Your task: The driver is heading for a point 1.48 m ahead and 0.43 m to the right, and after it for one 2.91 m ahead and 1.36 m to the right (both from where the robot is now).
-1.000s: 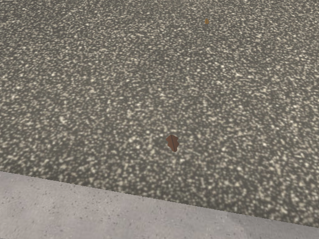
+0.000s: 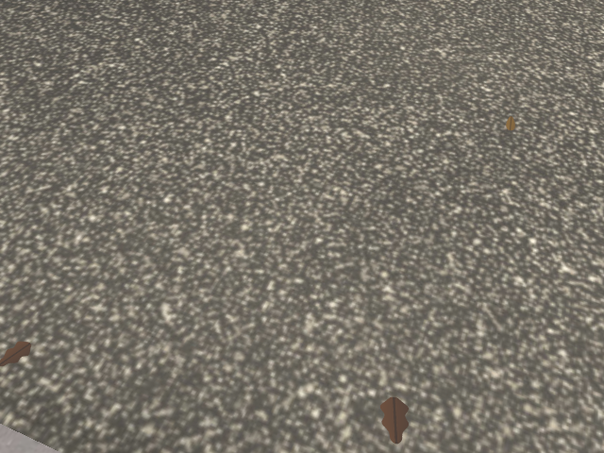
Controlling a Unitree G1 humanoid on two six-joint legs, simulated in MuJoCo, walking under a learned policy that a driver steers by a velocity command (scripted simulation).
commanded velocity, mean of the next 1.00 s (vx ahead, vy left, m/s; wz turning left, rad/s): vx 0.07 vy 0.00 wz -0.44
